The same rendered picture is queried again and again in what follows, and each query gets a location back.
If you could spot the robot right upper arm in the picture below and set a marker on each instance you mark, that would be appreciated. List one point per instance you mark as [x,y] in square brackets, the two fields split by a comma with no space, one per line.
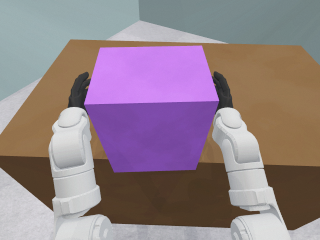
[264,226]

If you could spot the left robot hand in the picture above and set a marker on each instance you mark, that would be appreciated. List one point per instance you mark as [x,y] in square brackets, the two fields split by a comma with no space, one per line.
[79,91]

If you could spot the pedestal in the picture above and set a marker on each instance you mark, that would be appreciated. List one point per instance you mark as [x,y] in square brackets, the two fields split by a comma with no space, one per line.
[276,90]

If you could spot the right robot hand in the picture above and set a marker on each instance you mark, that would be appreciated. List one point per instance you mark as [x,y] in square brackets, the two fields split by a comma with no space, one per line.
[223,91]

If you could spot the robot left upper arm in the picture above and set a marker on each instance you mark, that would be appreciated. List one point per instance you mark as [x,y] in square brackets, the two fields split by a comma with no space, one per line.
[92,227]

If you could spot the robot right forearm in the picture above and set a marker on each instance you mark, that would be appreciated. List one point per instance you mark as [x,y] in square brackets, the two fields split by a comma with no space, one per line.
[249,188]

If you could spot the robot left forearm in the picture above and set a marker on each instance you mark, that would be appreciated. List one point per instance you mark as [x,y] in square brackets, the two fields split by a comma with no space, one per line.
[72,164]

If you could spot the carton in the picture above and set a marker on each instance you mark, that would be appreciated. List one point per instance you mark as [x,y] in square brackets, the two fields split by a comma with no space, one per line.
[152,107]

